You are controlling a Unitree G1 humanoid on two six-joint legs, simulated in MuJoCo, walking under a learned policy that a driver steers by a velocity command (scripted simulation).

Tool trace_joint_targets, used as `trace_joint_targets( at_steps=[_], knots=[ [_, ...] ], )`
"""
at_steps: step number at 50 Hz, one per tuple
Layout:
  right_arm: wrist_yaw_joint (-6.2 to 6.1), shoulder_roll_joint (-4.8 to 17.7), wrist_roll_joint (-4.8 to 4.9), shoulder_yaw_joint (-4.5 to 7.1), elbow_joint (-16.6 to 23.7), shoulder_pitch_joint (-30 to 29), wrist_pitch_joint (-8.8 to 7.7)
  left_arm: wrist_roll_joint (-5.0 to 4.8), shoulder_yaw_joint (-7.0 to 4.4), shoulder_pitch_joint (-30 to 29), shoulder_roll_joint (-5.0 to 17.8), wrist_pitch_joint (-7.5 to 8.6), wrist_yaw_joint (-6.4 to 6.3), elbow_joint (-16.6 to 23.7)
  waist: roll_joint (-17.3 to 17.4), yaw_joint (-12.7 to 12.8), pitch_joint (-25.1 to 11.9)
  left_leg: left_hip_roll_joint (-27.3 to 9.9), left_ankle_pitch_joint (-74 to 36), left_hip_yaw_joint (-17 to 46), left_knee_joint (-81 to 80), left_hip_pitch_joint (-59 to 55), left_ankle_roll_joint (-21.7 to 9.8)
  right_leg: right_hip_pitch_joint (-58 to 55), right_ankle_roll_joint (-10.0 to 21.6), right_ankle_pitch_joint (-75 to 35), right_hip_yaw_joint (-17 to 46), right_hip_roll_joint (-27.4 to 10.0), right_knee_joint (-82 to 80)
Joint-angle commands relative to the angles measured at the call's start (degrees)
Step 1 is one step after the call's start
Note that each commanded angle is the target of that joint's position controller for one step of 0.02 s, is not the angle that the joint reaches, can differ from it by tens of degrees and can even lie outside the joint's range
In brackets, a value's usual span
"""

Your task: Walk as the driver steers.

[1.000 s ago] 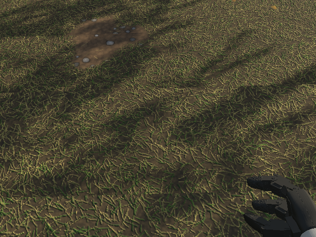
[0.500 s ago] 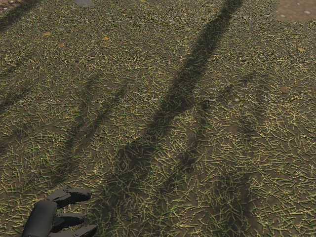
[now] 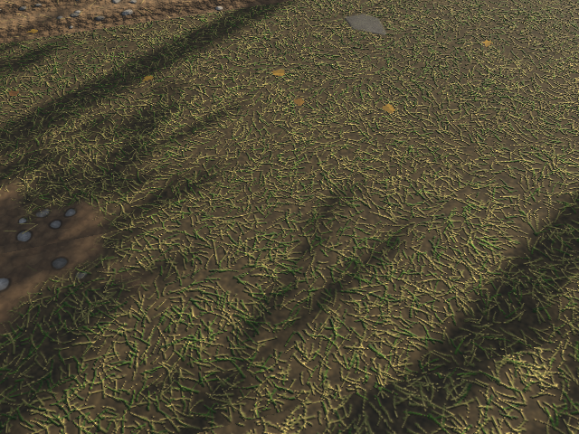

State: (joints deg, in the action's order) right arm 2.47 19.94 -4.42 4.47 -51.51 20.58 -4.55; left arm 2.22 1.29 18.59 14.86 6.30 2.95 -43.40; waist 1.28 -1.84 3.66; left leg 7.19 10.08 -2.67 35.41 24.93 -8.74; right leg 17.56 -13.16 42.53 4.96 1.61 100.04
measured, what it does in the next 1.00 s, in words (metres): walks ahead, turning left: right foot, then left foot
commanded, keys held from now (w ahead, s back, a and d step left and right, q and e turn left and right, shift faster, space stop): q+shift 0.58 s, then e+shift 0.42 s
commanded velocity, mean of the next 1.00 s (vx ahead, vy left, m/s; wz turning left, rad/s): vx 0.04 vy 0.00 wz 0.52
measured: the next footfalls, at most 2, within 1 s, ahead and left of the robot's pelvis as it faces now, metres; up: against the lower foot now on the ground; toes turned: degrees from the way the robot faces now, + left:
right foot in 0.26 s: +0.24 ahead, -0.16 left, +0.00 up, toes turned +22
left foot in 0.62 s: +0.10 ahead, +0.09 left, +0.00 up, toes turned +41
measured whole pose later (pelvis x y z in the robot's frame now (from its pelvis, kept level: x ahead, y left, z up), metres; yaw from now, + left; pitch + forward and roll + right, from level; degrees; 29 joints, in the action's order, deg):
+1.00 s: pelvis +0.14 -0.01 +0.03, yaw +30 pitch -2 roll +0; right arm -1.1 16.5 -3.0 3.7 -34.9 11.9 -5.0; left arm 3.4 -1.5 17.0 16.2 3.1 3.4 -43.8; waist -1.5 1.0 5.2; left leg -1.8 13.8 -11.5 21.3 6.0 -3.3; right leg 25.7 -0.5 17.4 -2.2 -5.2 45.6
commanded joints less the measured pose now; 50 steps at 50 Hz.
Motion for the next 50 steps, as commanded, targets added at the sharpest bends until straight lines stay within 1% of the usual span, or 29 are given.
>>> trace_joint_targets(
  at_steps=[1,2,3,4,6,7,9,11,13,14,15,16,19,20,23,26,28,30,31,32,33,34,36,37,39,42,44,46,50],
  knots=[
    [0.18,3.3,2.43,-1.25,7.5,-0.1,-2.2,0.94,-3.06,-2.1,12.0,1.47,-3.0,9.5,-8.5,0.6,-8.3,-24.6,-42.1,37.7,-11.5,-20.5,-17.7,33.8,4.1,-12.6,9.2,-5.4,-12.4],
    [1.2,-0.3,2.21,-3.05,10.4,-6.0,-3.07,2.43,-3.0,-0.2,12.7,0.4,-3.93,8.5,-4.4,4.4,-3.4,-22.5,-44.1,32.6,-18.7,2.2,-17.1,18.2,4.9,-15.1,8.2,-9.1,-27.5],
    [2.46,2.1,1.93,-2.75,11.2,-8.2,-3.18,2.67,-2.34,1.5,10.2,-0.57,-4.29,8.3,0.5,7.6,-3.4,-18.0,-44.0,30.2,-19.8,12.5,-17.0,5.4,5.2,-14.0,4.0,-9.1,-33.0],
    [3.19,6.8,1.73,-1.24,11.5,-7.9,-3.59,1.46,-1.42,2.6,8.1,-1.83,-3.72,7.8,-0.7,8.8,-6.9,-15.0,-44.5,28.3,-20.4,15.0,-15.2,-2.7,5.6,-15.7,0.2,-9.2,-39.1],
    [4.06,11.1,2.3,1.32,12.8,-6.0,-4.3,0.01,-0.27,1.1,5.8,-3.74,-2.87,6.1,-6.1,6.5,-7.8,-11.2,-32.6,27.2,-20.1,10.5,-11.5,-7.0,6.4,-22.0,-1.2,-7.3,-53.0],
    [4.39,11.2,2.44,1.94,13.7,-4.7,-4.05,-0.22,-0.62,0.6,6.6,-3.68,-2.81,5.1,-5.0,4.6,-8.1,-11.3,-25.6,28.6,-19.6,5.2,-11.0,-6.0,6.5,-27.6,-0.8,-5.4,-56.5],
    [4.3,8.9,2.89,1.58,15.0,-3.4,-3.12,0.49,-2.3,-4.5,9.3,-3.1,-3.3,5.7,-2.9,2.7,-8.3,-11.7,-12.0,32.7,-17.3,-2.5,-9.5,-3.5,7.1,-29.9,1.1,-3.5,-61.6],
    [3.98,6.1,3.26,0.82,16.3,-3.8,-2.26,0.01,-3.29,-8.4,9.9,-2.02,-4.0,6.8,-1.9,2.8,-6.8,-10.4,-5.8,35.5,-15.0,-5.7,-7.5,-3.7,9.2,-33.2,2.4,-3.1,-68.6],
    [4.1,2.8,3.21,-0.2,17.3,-3.7,-1.64,-1.17,-4.11,-7.3,11.4,-0.55,-4.71,6.8,-3.3,3.7,-7.4,-8.0,-3.3,36.3,-9.9,-6.2,-3.2,-7.7,18.0,-42.5,8.5,-9.3,-77.1],
    [3.66,-1.1,2.27,-1.4,19.4,-2.0,-1.43,-1.27,-5.37,-5.8,15.0,0.03,-5.09,7.3,-12.1,2.7,-12.7,-1.1,7.7,28.3,-4.0,3.1,2.2,-18.9,31.0,-50.9,22.2,-20.5,-80.5],
    [2.69,-0.2,0.97,-1.41,20.0,-3.5,-1.04,-0.33,-6.21,-4.9,15.8,0.26,-4.97,7.4,-14.2,4.3,-12.7,3.7,22.8,17.1,5.9,13.8,7.4,-26.3,39.1,-53.3,30.8,-28.5,-84.5],
    [1.99,3.4,-0.04,-0.53,18.8,-3.8,-0.27,-0.53,-6.48,-5.9,15.4,0.51,-5.27,7.7,-8.0,4.3,-11.9,0.5,22.2,15.6,14.2,14.0,9.1,-25.3,36.2,-49.8,26.9,-26.9,-85.9],
    [0.09,4.3,-0.46,0.14,16.1,-1.7,0.86,-2.84,-5.03,-15.2,9.6,0.84,-6.22,10.7,-9.1,1.0,-7.3,-4.2,15.2,8.0,25.7,9.5,11.4,-15.1,27.0,-42.8,8.0,-18.9,-88.7],
    [0.86,3.0,-0.61,-0.55,16.1,-2.0,0.74,-2.4,-5.25,-15.6,10.1,0.81,-6.8,11.5,-8.5,1.1,-7.0,-4.8,14.1,5.3,29.2,6.7,11.8,-11.6,26.0,-44.2,4.0,-17.8,-89.3],
    [4.74,-0.1,1.43,-2.28,17.4,-5.1,1.24,-0.93,-7.34,-15.8,14.3,0.78,-7.93,12.6,-6.5,3.3,-4.3,-8.5,10.9,-0.1,20.1,1.1,12.8,-6.7,22.4,-41.1,-8.4,-13.9,-90.4],
    [8.17,2.5,1.89,-1.6,19.0,-9.5,1.93,0.78,-9.11,-10.5,17.6,-0.15,-8.3,12.0,-7.6,6.8,-3.6,-11.4,9.3,-1.8,8.8,-0.3,12.3,-10.8,22.6,-39.6,-8.5,-18.5,-88.4],
    [8.19,4.8,2.68,-0.25,18.1,-7.1,1.37,1.55,-9.25,-11.7,17.8,-0.42,-7.74,12.4,-7.1,5.0,-4.6,-10.9,5.2,-1.3,2.1,-4.6,10.2,-11.7,22.9,-38.3,-7.9,-21.7,-85.8],
    [6.51,7.4,3.5,1.7,17.9,-6.0,-0.15,1.41,-8.01,-11.9,15.3,-0.32,-6.61,10.6,-5.5,2.6,-5.6,-7.6,-7.0,-1.3,-8.2,-14.1,5.6,-7.1,19.5,-33.4,-8.7,-20.9,-80.1],
    [4.94,9.2,3.65,2.76,18.1,-4.2,-0.84,1.01,-6.82,-9.0,12.1,-0.5,-5.44,8.8,-1.9,1.0,-7.8,-9.9,-19.8,2.6,-12.2,-21.8,1.4,-2.9,15.9,-32.0,-10.7,-18.0,-74.7],
    [2.81,17.6,3.91,4.77,19.3,0.3,-1.4,0.53,-4.73,-4.7,5.4,-0.54,-5.12,11.0,12.4,2.0,-17.1,-27.9,-50.0,23.3,-12.6,-36.7,-13.7,8.1,8.1,-13.1,-19.0,-7.5,-56.9],
    [2.22,15.7,2.22,4.46,19.8,1.8,-2.88,0.26,-4.75,-6.9,7.3,0.52,-4.42,10.8,5.2,-1.3,-14.3,-31.7,-42.1,29.6,-12.4,-36.0,-18.4,18.2,7.0,-2.0,-9.2,-3.5,-52.1],
    [1.37,11.8,2.02,3.76,17.7,1.2,-3.67,-0.11,-4.88,-11.9,8.1,0.17,-3.74,10.0,3.8,-2.6,-8.6,-28.1,-31.1,22.7,-13.1,-30.6,-12.2,20.3,7.3,-5.1,-6.0,-6.7,-49.1],
    [1.35,3.1,5.72,0.43,19.9,-7.5,-2.91,0.05,-6.08,-8.0,10.5,-0.3,-2.83,6.2,5.0,1.6,-7.6,-23.3,-21.9,14.8,-13.5,-21.5,-4.3,14.5,6.7,-10.1,-5.1,-9.7,-48.0],
    [1.49,3.9,6.05,0.41,20.9,-11.3,-2.27,-0.18,-5.71,-4.9,9.8,-0.44,-1.83,4.6,5.0,4.0,-6.5,-22.3,-21.6,11.5,-14.4,-14.1,-2.6,8.2,7.0,-14.7,-5.5,-9.8,-46.7],
    [1.86,6.3,4.05,0.71,23.9,-17.9,-1.37,-0.41,-5.5,-0.1,8.8,-0.52,0.5,2.2,2.9,6.5,-5.9,-19.8,-14.2,6.4,-15.1,-6.1,-1.1,0.6,7.3,-24.8,-6.6,-9.2,-49.5],
    [-0.42,12.4,2.78,3.5,21.1,-6.2,-0.15,-0.31,-5.33,-4.8,9.4,-0.43,1.12,4.9,4.2,-1.3,-2.7,-26.7,-2.4,12.1,-18.5,-16.6,-8.8,11.9,8.9,-23.3,-7.1,-7.6,-50.7],
    [-2.12,8.2,2.91,2.83,18.5,-0.8,-0.49,-0.18,-4.69,-6.9,8.9,-0.49,-0.57,5.8,5.3,-3.2,-0.4,-32.1,-1.3,16.5,-21.7,-25.5,-11.6,22.1,10.8,-20.5,-2.6,-10.1,-50.0],
    [-3.3,4.8,2.64,1.81,19.1,-4.1,-1.26,0.79,-4.09,-6.6,7.6,-1.08,-1.39,5.3,4.5,-1.9,-0.8,-31.5,-1.8,13.3,-24.1,-27.6,-10.7,22.0,12.2,-21.7,-2.8,-9.8,-51.3],
    [-5.06,6.5,0.23,2.38,21.3,-10.3,-1.17,1.25,-3.84,-6.7,5.9,-3.18,2.08,5.2,2.5,-0.1,-0.2,-27.0,-5.2,0.3,-27.6,-24.1,-6.6,11.7,13.6,-27.8,-7.2,-7.7,-56.5]
  ],
)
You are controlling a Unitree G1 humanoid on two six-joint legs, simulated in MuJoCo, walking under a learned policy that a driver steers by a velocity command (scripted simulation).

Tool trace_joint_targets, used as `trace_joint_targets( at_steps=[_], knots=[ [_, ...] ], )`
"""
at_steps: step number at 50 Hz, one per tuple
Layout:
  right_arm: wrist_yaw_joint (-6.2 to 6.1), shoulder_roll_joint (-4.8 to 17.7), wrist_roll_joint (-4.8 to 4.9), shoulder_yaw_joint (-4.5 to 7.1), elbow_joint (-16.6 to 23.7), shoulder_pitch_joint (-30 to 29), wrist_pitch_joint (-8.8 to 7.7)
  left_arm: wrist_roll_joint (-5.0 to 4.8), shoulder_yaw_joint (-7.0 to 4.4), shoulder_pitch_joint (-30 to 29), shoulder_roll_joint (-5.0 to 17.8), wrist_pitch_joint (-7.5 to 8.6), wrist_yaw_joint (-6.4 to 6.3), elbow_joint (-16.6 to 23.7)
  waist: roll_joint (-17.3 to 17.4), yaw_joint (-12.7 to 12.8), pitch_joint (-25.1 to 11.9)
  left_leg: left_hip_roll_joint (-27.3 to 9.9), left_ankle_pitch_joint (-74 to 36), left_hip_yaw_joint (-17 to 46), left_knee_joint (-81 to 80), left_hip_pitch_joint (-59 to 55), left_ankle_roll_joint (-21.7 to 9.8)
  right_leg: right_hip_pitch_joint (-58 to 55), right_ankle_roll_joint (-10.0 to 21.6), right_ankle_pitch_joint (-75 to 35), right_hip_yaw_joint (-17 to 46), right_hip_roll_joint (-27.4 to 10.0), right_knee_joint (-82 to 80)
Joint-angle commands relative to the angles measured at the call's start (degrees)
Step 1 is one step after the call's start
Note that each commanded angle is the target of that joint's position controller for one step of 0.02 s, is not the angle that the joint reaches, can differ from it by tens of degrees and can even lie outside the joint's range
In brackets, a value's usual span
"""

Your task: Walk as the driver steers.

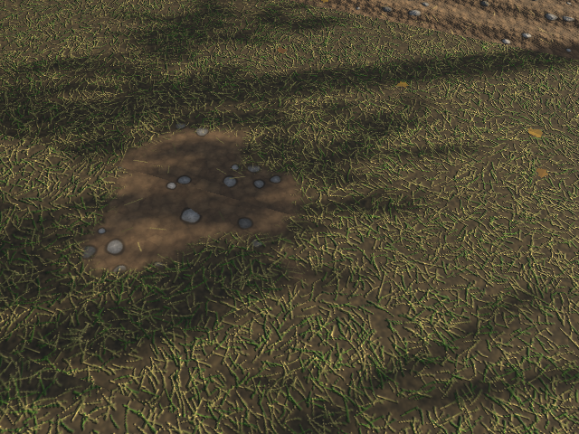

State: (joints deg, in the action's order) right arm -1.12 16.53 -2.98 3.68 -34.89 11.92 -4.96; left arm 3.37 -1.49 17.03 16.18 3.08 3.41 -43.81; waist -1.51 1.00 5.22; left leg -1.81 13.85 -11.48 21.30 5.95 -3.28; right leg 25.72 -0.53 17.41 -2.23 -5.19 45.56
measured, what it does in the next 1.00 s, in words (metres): walks ahead: right foot, then left foot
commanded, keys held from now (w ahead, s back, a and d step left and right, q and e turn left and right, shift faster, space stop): e+shift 0.46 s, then q+shift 0.54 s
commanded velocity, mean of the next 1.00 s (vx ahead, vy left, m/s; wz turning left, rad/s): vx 0.00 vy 0.00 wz -0.26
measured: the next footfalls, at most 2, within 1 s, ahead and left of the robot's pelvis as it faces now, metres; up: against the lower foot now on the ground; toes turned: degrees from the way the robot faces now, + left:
right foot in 0.20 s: +0.10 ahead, -0.19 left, +0.00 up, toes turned -14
left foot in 0.64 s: +0.26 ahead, +0.02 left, +0.00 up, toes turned -15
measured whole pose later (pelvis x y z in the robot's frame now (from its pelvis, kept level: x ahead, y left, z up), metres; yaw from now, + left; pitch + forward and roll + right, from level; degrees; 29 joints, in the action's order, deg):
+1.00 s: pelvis +0.17 -0.05 -0.02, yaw -13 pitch +1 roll +0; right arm 4.7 19.1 -2.9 2.1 -39.4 14.8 -7.7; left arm 3.0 -3.8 11.5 20.8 3.8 -1.9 -34.0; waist 0.0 2.2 2.4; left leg 3.1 14.1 0.3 32.7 19.4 -3.6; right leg 14.0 -2.5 31.3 2.7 -1.3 43.9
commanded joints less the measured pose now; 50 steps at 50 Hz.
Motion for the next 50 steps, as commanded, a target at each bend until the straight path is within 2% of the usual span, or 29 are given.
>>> trace_joint_targets(
  at_steps=[1,5,9,10,11,12,13,14,15,16,17,20,23,26,28,30,32,33,34,35,36,39,41,44,46,47,48,49,50],
  knots=[
    [-1.75,10.4,-1.63,3.38,4.7,-1.5,-0.53,-0.37,-1.15,-5.5,4.4,-0.56,2.77,6.0,5.3,-2.9,-1.6,-18.0,-10.5,7.1,-13.5,-5.7,-11.4,2.3,1.0,-3.6,-0.1,-0.8,-3.2],
    [-2.57,11.4,-1.91,3.92,4.4,-0.8,-0.27,-1.38,-1.6,-6.3,4.2,-1.8,4.42,7.1,6.7,-2.4,-1.6,-19.3,-14.6,2.3,-11.9,-9.1,-9.2,-0.6,0.3,-4.6,0.1,-0.4,-7.4],
    [-3.36,12.1,-1.45,3.69,3.1,-1.1,0.44,-2.18,-3.62,-6.0,7.1,-0.3,4.73,7.4,5.7,0.0,-3.1,-18.6,-15.3,-2.2,-3.5,-8.5,-3.9,-9.2,3.3,-12.7,-3.0,4.5,-18.5],
    [-2.96,11.5,-1.25,3.21,2.0,0.7,0.5,-2.24,-4.78,-4.4,9.0,0.61,4.21,7.1,4.3,1.1,-5.5,-16.4,-15.7,-3.8,2.6,-5.9,-0.8,-16.2,5.8,-20.2,-3.6,7.0,-21.7],
    [-2.57,7.0,-1.09,1.99,2.0,4.7,0.53,-1.46,-6.42,1.3,13.6,1.38,2.79,6.0,-4.0,1.9,-12.2,-10.6,-8.1,-8.3,16.7,0.3,5.2,-29.4,12.1,-43.8,3.4,2.5,-22.9],
    [-2.02,0.4,-2.05,-0.22,7.7,5.7,-0.39,-0.58,-7.77,9.9,20.6,1.75,1.18,5.7,-13.2,-0.1,-24.8,-0.7,26.7,-5.6,31.8,18.3,11.2,-50.7,26.8,-56.3,30.0,-11.4,-21.3],
    [-1.1,2.1,-0.4,-0.53,7.0,0.1,-1.39,1.49,-7.72,12.9,17.7,3.63,-0.05,3.9,-2.9,4.5,-18.7,0.4,29.7,10.1,35.4,29.2,10.1,-50.7,25.5,-46.6,34.2,-14.0,-22.6],
    [-1.23,4.8,0.38,0.31,7.1,-6.6,-1.93,1.38,-7.65,11.7,15.1,5.56,-0.46,2.8,-3.2,6.1,-7.3,-0.5,27.4,13.5,40.7,35.1,8.7,-41.1,21.4,-42.7,28.6,-11.6,-23.7],
    [-1.71,9.0,0.07,1.81,5.6,-4.7,-2.24,-0.22,-7.02,8.5,12.9,5.67,-0.63,3.3,-4.7,4.3,-8.0,-1.8,25.6,14.8,45.6,34.4,7.8,-36.4,21.3,-40.1,25.9,-10.5,-25.1],
    [-2.07,10.5,-0.49,2.35,4.8,-2.8,-1.93,-2.01,-5.87,4.3,10.7,5.34,-0.52,4.3,-5.8,1.5,-7.2,-2.7,22.8,16.6,45.6,31.3,6.7,-29.3,20.8,-36.6,24.6,-9.5,-27.1],
    [-2.12,9.8,-0.87,2.03,4.3,-0.9,-1.27,-2.7,-4.88,-1.0,10.2,4.79,-0.23,6.5,-5.0,-2.3,-5.6,-3.0,18.8,17.4,43.3,25.3,6.2,-20.0,19.5,-32.1,23.8,-7.8,-30.3],
    [-1.68,8.1,-0.52,1.09,2.6,3.2,0.8,-1.52,-4.69,-8.3,11.8,4.2,0.22,10.4,-3.0,-6.5,-6.7,-0.5,9.9,16.2,35.7,17.1,7.0,-11.0,17.2,-23.5,23.1,-3.8,-33.6],
    [-1.3,7.3,0.95,-0.13,0.5,4.7,2.06,-0.74,-5.33,-8.0,12.9,5.48,0.99,12.6,-3.3,-4.8,-5.9,0.5,5.5,16.6,29.9,14.9,8.8,-8.3,15.5,-14.2,24.7,-1.6,-32.3],
    [0.0,7.4,0.08,-1.16,-1.8,4.3,2.19,-1.66,-5.02,-4.7,11.7,5.1,0.88,14.6,-2.6,0.0,-6.7,-2.5,5.3,16.1,28.2,21.1,9.8,-14.4,15.6,-13.4,26.0,-5.0,-27.4],
    [1.19,6.0,0.21,-2.02,-2.8,2.7,1.75,-3.1,-3.34,-4.4,8.1,4.55,0.7,15.1,-1.2,1.6,-6.9,-4.9,4.6,16.0,24.8,22.0,10.5,-15.0,13.6,-12.5,26.0,-5.1,-23.7],
    [3.71,2.7,1.02,-3.4,-5.3,4.3,1.07,-4.6,-0.56,-9.6,3.6,3.52,2.02,15.6,1.2,-0.6,-6.9,-6.1,-2.8,14.6,16.4,14.0,11.5,-8.9,8.4,-9.5,22.7,-1.8,-19.7],
    [6.42,2.5,2.49,-3.51,-5.7,4.4,0.53,-5.29,0.57,-9.3,3.3,1.47,4.17,14.1,1.4,-2.0,-6.8,-3.5,-14.0,12.4,10.3,7.2,9.7,-5.3,4.9,-8.1,20.5,2.5,-18.8],
    [6.65,4.6,2.93,-3.22,-3.9,2.9,-0.21,-5.81,0.46,-6.7,3.9,1.0,4.25,13.6,2.2,-0.4,-9.5,-4.3,-22.2,14.6,10.6,7.5,7.2,-8.4,2.9,-6.3,18.7,4.9,-17.9],
    [6.11,9.7,2.3,-2.37,-1.6,-2.0,-0.84,-5.38,-0.87,-1.6,7.2,0.86,3.22,13.6,4.1,4.4,-10.9,-4.5,-19.9,17.2,9.3,13.8,2.6,-15.1,2.4,-4.2,15.2,6.9,-17.6],
    [4.85,13.9,0.46,-0.49,-0.4,-4.6,-0.82,-4.01,-3.1,-1.6,13.1,0.87,0.98,14.4,3.4,5.5,-10.3,-3.1,-14.5,18.5,9.0,21.9,-0.7,-21.1,4.6,-6.9,12.9,6.8,-16.3],
    [4.05,14.4,0.39,0.09,-0.3,-3.5,-1.45,-3.01,-4.36,-2.7,15.6,1.11,-0.77,14.8,1.2,4.9,-10.5,-3.0,-15.5,19.5,9.5,24.4,-1.7,-23.1,8.3,-11.1,13.9,4.3,-15.1],
    [3.19,7.1,0.68,-1.76,-1.3,1.8,-2.29,-3.26,-4.03,-2.0,12.1,1.88,-4.05,15.0,-2.7,2.4,-9.8,-1.0,-10.2,17.0,18.3,25.9,0.2,-24.6,19.3,-28.2,22.8,-7.6,-19.5],
    [3.19,5.2,0.25,-2.0,-2.7,5.1,-1.99,-2.8,-3.82,-3.4,10.5,2.02,-4.9,14.7,-5.6,0.7,-7.4,-0.7,5.0,14.9,22.1,26.4,1.6,-24.0,21.4,-30.3,25.5,-14.0,-23.0],
    [4.08,4.5,-0.34,-1.98,-3.0,3.3,-1.4,-1.96,-4.02,-7.7,10.8,2.59,-6.47,14.2,-3.3,0.6,-4.3,-1.0,3.9,11.4,15.9,22.3,2.4,-21.2,14.2,-21.3,18.4,-11.9,-25.1],
    [6.31,2.6,0.69,-2.04,-3.3,3.9,-2.35,-0.31,-3.89,-11.2,12.1,1.72,-6.09,14.7,-3.6,0.0,-5.7,4.0,-7.6,7.4,12.6,9.2,1.3,-12.9,10.5,-15.3,11.0,-6.7,-22.1],
    [7.11,4.2,1.14,-1.26,-3.4,6.1,-3.02,0.29,-3.68,-11.6,11.7,1.57,-5.68,14.6,-1.7,-1.4,-6.9,5.5,-12.2,8.3,10.1,3.5,-0.8,-9.7,8.2,-12.5,7.6,-4.2,-18.0],
    [6.81,8.5,0.63,0.44,-3.2,9.9,-3.68,0.73,-3.06,-8.9,9.2,1.63,-5.08,14.5,4.6,-1.9,-11.0,2.2,-28.8,16.1,6.6,-5.8,-6.5,-5.6,3.0,-5.6,2.1,1.4,-6.8],
    [5.57,17.8,0.42,2.57,-1.1,14.3,-3.95,0.7,-1.62,-5.6,4.0,2.16,-5.06,18.1,16.7,-1.2,-21.2,-17.5,-46.5,45.0,-0.1,-19.5,-23.6,3.2,-4.2,23.1,-0.9,9.8,10.1],
    [5.38,14.3,-0.85,2.5,-1.5,15.8,-4.27,-0.89,-1.88,-7.2,6.0,2.06,-5.21,15.9,7.9,-4.7,-15.5,-18.7,-43.9,45.6,-0.5,-16.6,-22.9,9.0,-4.5,26.5,8.8,8.4,18.1]
  ],
)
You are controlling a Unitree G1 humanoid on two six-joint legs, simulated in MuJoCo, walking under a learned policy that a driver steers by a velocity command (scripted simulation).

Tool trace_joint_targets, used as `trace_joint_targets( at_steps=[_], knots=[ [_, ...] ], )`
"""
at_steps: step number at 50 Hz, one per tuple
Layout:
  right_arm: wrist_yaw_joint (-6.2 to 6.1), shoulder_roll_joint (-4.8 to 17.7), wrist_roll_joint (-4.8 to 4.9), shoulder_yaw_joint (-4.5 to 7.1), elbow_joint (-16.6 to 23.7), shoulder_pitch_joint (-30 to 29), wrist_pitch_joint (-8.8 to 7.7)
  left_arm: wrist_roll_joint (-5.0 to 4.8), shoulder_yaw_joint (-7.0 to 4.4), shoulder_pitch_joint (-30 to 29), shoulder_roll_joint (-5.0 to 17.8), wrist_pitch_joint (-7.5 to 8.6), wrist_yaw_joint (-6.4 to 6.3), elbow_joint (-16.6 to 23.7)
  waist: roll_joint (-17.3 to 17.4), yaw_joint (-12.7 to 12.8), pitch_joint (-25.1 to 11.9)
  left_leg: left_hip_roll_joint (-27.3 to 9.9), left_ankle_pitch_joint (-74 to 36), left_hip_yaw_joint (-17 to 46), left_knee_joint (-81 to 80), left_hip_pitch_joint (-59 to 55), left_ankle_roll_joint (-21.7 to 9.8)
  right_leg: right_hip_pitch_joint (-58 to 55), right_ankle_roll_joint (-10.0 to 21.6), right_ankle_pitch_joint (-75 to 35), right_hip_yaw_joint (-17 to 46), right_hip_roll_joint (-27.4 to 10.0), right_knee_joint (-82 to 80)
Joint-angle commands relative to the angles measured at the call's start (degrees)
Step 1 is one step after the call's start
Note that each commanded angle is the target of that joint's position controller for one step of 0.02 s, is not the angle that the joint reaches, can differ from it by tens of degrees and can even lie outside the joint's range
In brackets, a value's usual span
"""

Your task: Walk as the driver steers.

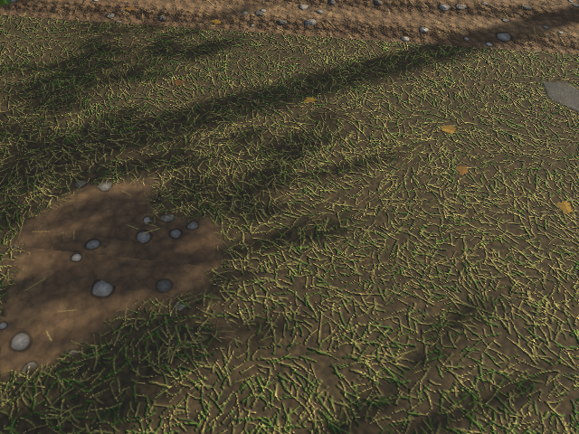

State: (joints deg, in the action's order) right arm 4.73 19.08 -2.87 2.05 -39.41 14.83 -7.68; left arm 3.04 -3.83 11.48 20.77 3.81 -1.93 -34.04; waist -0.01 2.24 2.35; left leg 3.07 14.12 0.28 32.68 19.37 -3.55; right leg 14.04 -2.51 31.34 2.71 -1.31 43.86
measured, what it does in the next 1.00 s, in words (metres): goes down: right foot, then left foot 0.15 m lower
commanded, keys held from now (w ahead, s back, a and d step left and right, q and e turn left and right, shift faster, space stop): q+shift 0.30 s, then w+q+shift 0.02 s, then w+e+shift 0.68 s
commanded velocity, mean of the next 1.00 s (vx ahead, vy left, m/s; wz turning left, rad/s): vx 0.47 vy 0.00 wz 0.04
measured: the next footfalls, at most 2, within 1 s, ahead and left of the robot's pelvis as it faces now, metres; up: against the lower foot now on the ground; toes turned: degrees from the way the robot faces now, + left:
right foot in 0.46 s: +0.09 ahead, -0.09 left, +0.00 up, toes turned +25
left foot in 1.00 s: +0.43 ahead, +0.29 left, -0.15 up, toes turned -4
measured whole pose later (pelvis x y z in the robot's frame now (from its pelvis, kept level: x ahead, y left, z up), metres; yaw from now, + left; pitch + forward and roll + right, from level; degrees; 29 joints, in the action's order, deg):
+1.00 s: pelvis +0.34 +0.14 -0.09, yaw +1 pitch +2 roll -4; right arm 1.0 17.1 -0.9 2.7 -35.9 -7.2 -3.4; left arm 2.1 -5.4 37.0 17.7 1.5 -2.1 -52.6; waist 3.6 10.8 -0.6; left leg -4.9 -16.1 7.7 18.7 18.5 2.7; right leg -5.3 5.3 44.0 20.6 7.3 51.5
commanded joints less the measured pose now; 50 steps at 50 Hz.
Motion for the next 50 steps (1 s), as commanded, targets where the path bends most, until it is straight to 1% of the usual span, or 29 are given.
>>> trace_joint_targets(
  at_steps=[1,2,4,8,10,15,16,18,21,22,23,24,25,26,27,29,31,32,34,36,38,40,41,44,45,46,48,49,50],
  knots=[
    [-0.48,9.7,-0.9,3.89,2.1,12.0,-1.7,-1.18,0.09,-5.1,2.8,0.83,-0.67,6.1,4.9,-6.4,-7.4,-20.4,-36.0,29.3,-12.6,-24.7,-18.1,22.4,-2.7,9.3,5.2,2.7,26.3],
    [-0.65,6.9,-0.3,2.99,2.7,9.4,-1.08,0.09,-0.36,-5.0,4.7,0.73,-1.34,5.4,3.9,-4.8,-6.9,-18.0,-31.8,27.4,-13.1,-21.8,-16.1,22.6,-2.4,6.2,4.5,1.7,29.7],
    [-0.86,4.4,1.24,1.75,5.1,2.5,0.25,2.68,0.25,-1.9,4.4,0.11,-1.41,3.3,3.0,-0.7,-4.7,-15.3,-26.3,25.0,-15.8,-12.9,-13.8,18.6,-2.0,0.7,4.9,-1.2,26.2],
    [-1.59,6.4,0.19,2.43,8.7,0.0,0.32,1.1,1.46,0.3,2.6,-0.89,-0.66,1.4,4.9,-0.1,-4.5,-9.3,-12.5,24.8,-18.0,-8.8,-12.2,13.8,-3.7,-6.9,2.3,-0.2,13.4],
    [-1.49,7.2,0.38,2.92,9.9,0.6,0.21,0.84,2.16,-0.3,1.6,-1.4,-0.23,0.9,5.9,-1.3,-4.5,-8.0,-9.9,25.6,-17.1,-7.5,-12.0,12.3,-4.4,-6.7,0.7,0.9,8.6],
    [-0.92,6.9,0.47,3.05,11.7,2.1,1.37,0.05,3.04,-1.3,0.9,-1.0,0.05,0.6,6.2,-3.5,-6.1,-8.4,-11.1,34.2,-12.6,-8.1,-12.6,10.9,-3.3,-6.7,0.8,2.9,1.9],
    [-0.92,6.1,0.56,2.95,11.5,2.7,1.62,0.44,3.28,-0.1,0.7,-0.73,0.04,-0.1,5.6,-3.9,-7.0,-8.1,0.2,36.5,-13.4,-7.9,-12.6,9.3,-3.0,-6.4,1.7,2.4,-0.3],
    [-0.92,5.0,1.42,2.53,11.8,-0.5,2.12,1.35,4.03,3.8,-0.9,-0.84,1.68,-3.0,5.2,-3.4,-4.1,-8.1,21.5,36.2,-13.4,-2.8,-11.4,5.9,-1.7,-5.0,-1.5,2.4,-4.8],
    [-1.4,2.3,1.78,1.03,10.9,-4.3,3.01,0.81,4.16,8.5,-3.2,0.73,4.88,-5.9,3.7,-1.2,-3.5,-5.7,25.8,32.1,-5.9,3.9,-9.8,-2.3,2.0,-8.9,-3.4,4.0,-9.1],
    [-1.77,0.3,1.5,0.36,10.6,-5.0,2.93,1.24,3.79,13.7,-2.9,1.76,4.99,-7.6,2.5,0.7,-3.2,-4.2,25.2,29.7,0.9,8.1,-8.7,-5.9,4.5,-6.2,-1.0,3.8,-9.7],
    [-2.08,-2.9,0.98,-0.61,10.2,-6.1,2.75,1.43,2.87,19.9,0.2,2.88,4.68,-9.7,-1.6,2.8,-1.9,-0.4,20.4,24.2,16.2,16.8,-4.8,-8.9,10.9,0.3,11.8,-2.3,-14.3],
    [-1.99,-6.1,-1.32,-1.46,9.9,-4.7,3.09,1.58,1.37,19.6,6.3,4.02,4.64,-8.5,-8.0,3.0,2.8,6.6,18.1,16.3,30.4,36.7,1.1,-14.8,23.7,9.0,41.3,-12.9,-26.6],
    [-2.88,-4.4,-3.29,-1.13,9.2,-4.2,2.98,1.6,1.63,17.6,3.7,3.89,4.67,-7.9,-3.5,2.5,5.9,3.6,12.8,21.0,33.4,49.0,2.8,-18.1,29.2,17.9,55.8,-18.4,-32.4],
    [-4.02,-2.9,-3.17,-1.16,6.6,-3.6,3.12,0.91,2.04,10.3,0.9,3.78,4.68,-7.0,0.5,0.4,6.9,-0.1,6.4,19.8,36.9,51.7,5.0,-17.7,28.2,14.0,51.2,-18.3,-30.7],
    [-4.82,9.5,1.66,2.94,10.3,-11.3,4.43,-4.87,-2.37,12.1,10.0,0.76,3.87,-6.6,6.2,-0.5,0.7,-4.1,4.6,7.8,26.5,37.2,4.3,-16.1,21.0,3.8,42.8,-17.9,-32.0],
    [-3.81,4.9,1.56,1.93,11.4,-17.8,6.21,-4.23,-1.07,15.6,6.0,-0.8,3.44,-8.7,-0.7,2.7,5.2,-5.1,1.0,4.7,22.6,28.6,6.0,-7.5,18.2,-8.6,33.2,-10.5,-34.3],
    [-2.55,1.5,1.97,1.13,10.9,-18.6,7.01,-3.68,-0.83,19.2,3.4,-0.69,2.87,-11.0,-4.2,3.4,5.5,-6.0,-8.7,4.7,21.4,24.9,5.6,-7.7,17.0,-19.5,27.6,-8.2,-34.5],
    [-2.31,1.4,1.71,1.16,9.9,-18.3,7.19,-3.09,-0.98,19.2,3.5,-0.49,2.63,-10.9,-3.4,3.0,4.8,-5.4,-10.9,2.7,20.9,23.7,5.4,-8.4,17.1,-26.1,24.0,-6.7,-34.0],
    [-1.93,0.6,1.08,1.15,8.4,-18.3,7.22,-3.28,-1.02,20.3,2.5,-0.48,2.27,-11.0,-2.9,2.8,2.0,-4.3,-10.9,1.1,20.4,20.4,5.3,-10.1,17.2,-33.6,21.3,-5.2,-32.1],
    [-2.28,2.1,0.48,1.73,9.1,-23.7,6.55,-2.95,-1.52,26.9,2.3,-0.3,0.89,-13.7,-3.8,5.7,1.0,-5.4,-14.0,5.3,18.7,31.9,5.3,-24.8,17.7,-36.4,24.8,-7.2,-28.5],
    [-2.66,3.9,0.8,2.66,9.6,-29.4,6.15,-2.35,-2.02,31.5,3.4,0.07,0.65,-15.6,-6.5,8.7,2.8,-5.5,-12.8,6.0,14.0,38.1,5.9,-30.9,17.9,-35.3,26.7,-7.4,-27.0],
    [-1.96,2.1,0.62,1.97,11.4,-33.5,5.89,-1.91,-2.02,30.2,1.9,0.11,0.39,-16.1,-6.9,8.8,4.5,-5.4,-18.0,6.2,7.6,32.9,6.3,-24.7,16.3,-31.5,26.0,-5.4,-26.5],
    [-1.32,1.2,1.15,1.91,11.5,-34.6,5.81,-2.0,-1.91,28.5,1.7,0.16,0.41,-15.7,-7.1,8.9,5.0,-4.9,-21.1,5.6,4.9,26.4,6.6,-18.9,15.5,-28.2,26.0,-4.7,-26.8],
    [-1.04,0.3,3.12,1.78,8.5,-28.4,6.02,-2.66,-2.53,20.9,2.9,0.14,0.44,-13.8,-6.8,5.6,3.4,-4.9,-27.6,6.0,-2.0,3.3,7.2,-5.2,12.2,-22.7,23.4,-2.1,-23.7],
    [-1.56,0.8,3.26,1.94,7.5,-26.5,5.84,-2.45,-2.7,20.3,3.6,-0.15,0.13,-13.8,-6.4,5.1,3.2,-5.4,-26.5,6.6,-4.1,-0.5,7.5,-5.2,11.4,-22.3,23.6,-1.7,-21.2],
    [-2.21,2.1,2.99,2.53,6.0,-23.4,5.44,-1.34,-2.7,19.5,4.2,-0.72,-0.22,-14.3,-6.0,3.5,2.7,-7.3,-25.8,7.7,-7.0,-2.3,6.6,-7.6,11.4,-24.7,24.3,-1.2,-15.6],
    [-4.28,4.3,2.77,3.7,0.8,-9.2,4.6,0.08,-2.9,19.0,4.8,-1.9,-0.74,-15.0,-1.1,-1.9,-3.8,-8.5,-32.0,7.1,-14.5,-12.4,5.9,-12.3,11.6,-30.9,23.5,2.2,5.9],
    [-5.51,4.8,2.02,4.24,-2.9,0.8,4.59,-0.49,-3.01,19.0,4.6,-2.53,-0.72,-15.5,3.6,-6.4,-6.8,-8.6,-35.8,5.7,-18.7,-24.5,6.3,-7.4,11.4,-27.7,20.3,4.5,22.3],
    [-5.88,7.1,0.44,4.91,-6.5,9.5,4.53,-1.08,-2.82,17.9,1.9,-2.33,-0.04,-16.0,10.6,-9.2,-8.7,-11.4,-33.6,8.1,-13.1,-40.4,5.8,8.9,10.8,2.2,17.1,8.7,40.0]
  ],
)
